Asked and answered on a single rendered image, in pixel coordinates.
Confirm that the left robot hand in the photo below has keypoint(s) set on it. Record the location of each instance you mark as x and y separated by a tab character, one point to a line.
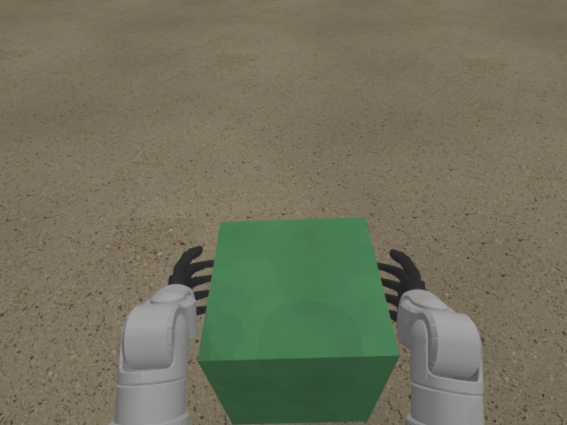
183	271

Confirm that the right robot hand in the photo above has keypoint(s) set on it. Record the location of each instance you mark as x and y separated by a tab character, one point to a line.
409	278

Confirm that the robot right forearm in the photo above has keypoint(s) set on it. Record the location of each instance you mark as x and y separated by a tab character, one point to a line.
446	368

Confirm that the robot left forearm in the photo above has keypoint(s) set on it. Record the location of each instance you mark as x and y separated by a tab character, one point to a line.
153	359

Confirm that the carton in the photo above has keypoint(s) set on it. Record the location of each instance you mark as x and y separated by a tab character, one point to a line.
297	327

